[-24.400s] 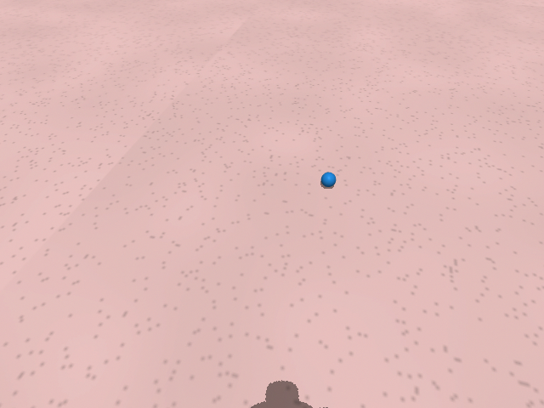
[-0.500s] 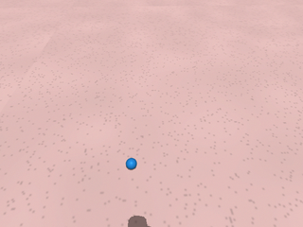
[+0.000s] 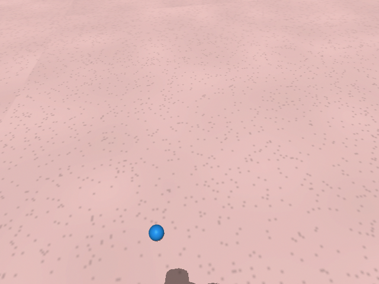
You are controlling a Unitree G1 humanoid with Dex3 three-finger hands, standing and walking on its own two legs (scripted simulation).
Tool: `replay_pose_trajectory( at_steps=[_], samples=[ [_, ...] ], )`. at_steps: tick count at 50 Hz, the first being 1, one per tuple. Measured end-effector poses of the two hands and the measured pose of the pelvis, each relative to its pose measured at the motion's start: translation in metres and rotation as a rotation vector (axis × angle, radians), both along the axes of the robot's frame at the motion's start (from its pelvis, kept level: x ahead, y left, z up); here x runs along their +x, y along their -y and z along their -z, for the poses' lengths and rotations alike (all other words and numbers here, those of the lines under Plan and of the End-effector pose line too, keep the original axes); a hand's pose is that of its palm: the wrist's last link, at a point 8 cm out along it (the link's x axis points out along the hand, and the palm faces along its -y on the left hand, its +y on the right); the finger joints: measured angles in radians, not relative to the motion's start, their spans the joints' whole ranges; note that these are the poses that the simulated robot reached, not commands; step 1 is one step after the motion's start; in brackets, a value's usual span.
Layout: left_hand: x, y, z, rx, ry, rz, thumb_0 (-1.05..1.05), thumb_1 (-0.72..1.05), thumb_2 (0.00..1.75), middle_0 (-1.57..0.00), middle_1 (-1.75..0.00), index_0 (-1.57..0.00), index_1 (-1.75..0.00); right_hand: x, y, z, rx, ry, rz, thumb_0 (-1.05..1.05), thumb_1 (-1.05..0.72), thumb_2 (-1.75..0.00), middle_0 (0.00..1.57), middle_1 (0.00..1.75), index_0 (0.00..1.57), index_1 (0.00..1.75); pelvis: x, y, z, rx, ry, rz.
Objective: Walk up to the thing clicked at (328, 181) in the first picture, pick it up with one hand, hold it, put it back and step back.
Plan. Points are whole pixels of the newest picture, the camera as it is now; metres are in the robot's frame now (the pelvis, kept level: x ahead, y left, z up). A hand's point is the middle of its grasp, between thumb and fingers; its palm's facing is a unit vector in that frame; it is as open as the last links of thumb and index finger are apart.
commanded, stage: walk up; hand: left
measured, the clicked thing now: (156, 232) +0.53 +0.19 -0.72
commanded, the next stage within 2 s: none
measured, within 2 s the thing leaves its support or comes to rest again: neither
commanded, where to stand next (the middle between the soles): +0.17 -0.05 m, yaw -1 degrees
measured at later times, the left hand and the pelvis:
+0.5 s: hand out of the picture +0.16 +0.26 -0.16, palm faces +0.00 -0.95 -0.32, open 7.4 cm; pelvis +0.09 +0.00 +0.00, yaw +1 degrees
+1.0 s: hand out of the picture +0.17 +0.26 -0.13, palm faces +0.01 -0.94 -0.33, open 7.4 cm; pelvis +0.09 +0.00 +0.02, yaw +0 degrees
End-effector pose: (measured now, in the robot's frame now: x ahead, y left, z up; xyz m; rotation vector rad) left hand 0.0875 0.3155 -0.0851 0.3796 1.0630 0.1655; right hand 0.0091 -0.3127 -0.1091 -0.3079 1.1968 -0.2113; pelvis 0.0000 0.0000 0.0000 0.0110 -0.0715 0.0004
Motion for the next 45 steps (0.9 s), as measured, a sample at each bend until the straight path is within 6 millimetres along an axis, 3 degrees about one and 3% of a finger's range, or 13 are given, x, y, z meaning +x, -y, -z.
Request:
replay_pose_trajectory(
  at_steps=[4, 9, 16, 23, 31, 38, 45],
  samples=[
    [0.029, 0.016, -0.008, -0.007, 0.074, -0.015, 0.00, 0.91, 0.90, -0.20, -0.30, -0.20, -0.30, 0.037, 0.005, 0.005, 0.009, -0.008, -0.031, 0.00, -0.91, -0.90, 0.20, 0.30, 0.20, 0.30, 0.021, 0.008, -0.001, -0.004, 0.009, -0.009],
    [0.040, 0.023, -0.013, -0.013, 0.046, -0.028, 0.00, 0.91, 0.90, -0.20, -0.30, -0.20, -0.30, 0.082, 0.007, -0.006, 0.008, 0.025, -0.067, 0.00, -0.91, -0.90, 0.20, 0.30, 0.20, 0.30, 0.046, 0.009, -0.010, -0.010, -0.004, -0.009],
    [0.051, 0.010, 0.016, -0.028, -0.035, -0.056, 0.00, 0.90, 0.90, -0.20, -0.30, -0.20, -0.30, 0.119, 0.004, -0.009, -0.057, 0.009, -0.074, 0.00, -0.91, -0.90, 0.20, 0.30, 0.20, 0.30, 0.074, -0.001, 0.000, -0.024, -0.014, -0.011],
    [0.062, 0.006, 0.038, -0.058, -0.102, -0.092, 0.00, 0.91, 0.90, -0.20, -0.30, -0.20, -0.30, 0.154, -0.010, -0.013, -0.070, 0.029, -0.087, 0.00, -0.91, -0.90, 0.20, 0.30, 0.20, 0.30, 0.085, -0.004, 0.002, -0.020, -0.027, -0.008],
    [0.058, 0.010, 0.029, -0.053, -0.143, -0.104, 0.00, 0.91, 0.90, -0.20, -0.30, -0.20, -0.30, 0.200, -0.021, -0.015, -0.022, 0.099, -0.108, 0.00, -0.91, -0.90, 0.20, 0.30, 0.20, 0.30, 0.090, -0.001, -0.007, -0.024, -0.026, -0.010],
    [0.059, 0.012, 0.015, -0.040, -0.144, -0.117, 0.00, 0.91, 0.90, -0.20, -0.30, -0.20, -0.30, 0.215, -0.026, -0.017, 0.018, 0.119, -0.105, 0.00, -0.91, -0.90, 0.20, 0.30, 0.20, 0.30, 0.092, 0.000, -0.015, -0.018, -0.013, -0.008],
    [0.067, 0.013, 0.008, -0.044, -0.130, -0.119, 0.00, 0.91, 0.90, -0.20, -0.30, -0.20, -0.30, 0.200, -0.025, -0.018, 0.021, 0.072, -0.079, 0.00, -0.91, -0.90, 0.20, 0.30, 0.20, 0.30, 0.091, -0.001, -0.022, -0.020, -0.007, -0.005]
  ],
)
